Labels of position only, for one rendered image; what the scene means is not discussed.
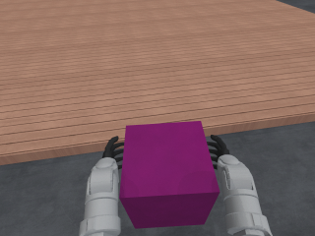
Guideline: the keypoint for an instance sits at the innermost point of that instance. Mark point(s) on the left robot hand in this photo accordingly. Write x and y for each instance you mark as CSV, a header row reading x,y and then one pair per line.
x,y
109,150

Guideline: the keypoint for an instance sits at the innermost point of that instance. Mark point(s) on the right robot hand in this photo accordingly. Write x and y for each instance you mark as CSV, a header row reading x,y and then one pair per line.
x,y
219,151

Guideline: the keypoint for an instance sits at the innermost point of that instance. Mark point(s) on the robot right forearm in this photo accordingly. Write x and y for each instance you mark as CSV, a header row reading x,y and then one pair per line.
x,y
243,212

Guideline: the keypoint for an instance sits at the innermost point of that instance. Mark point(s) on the carton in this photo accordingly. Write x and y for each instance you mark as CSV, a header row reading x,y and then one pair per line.
x,y
167,177

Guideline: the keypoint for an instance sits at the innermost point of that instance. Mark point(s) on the robot left forearm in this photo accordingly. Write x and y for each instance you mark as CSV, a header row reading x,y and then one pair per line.
x,y
101,201

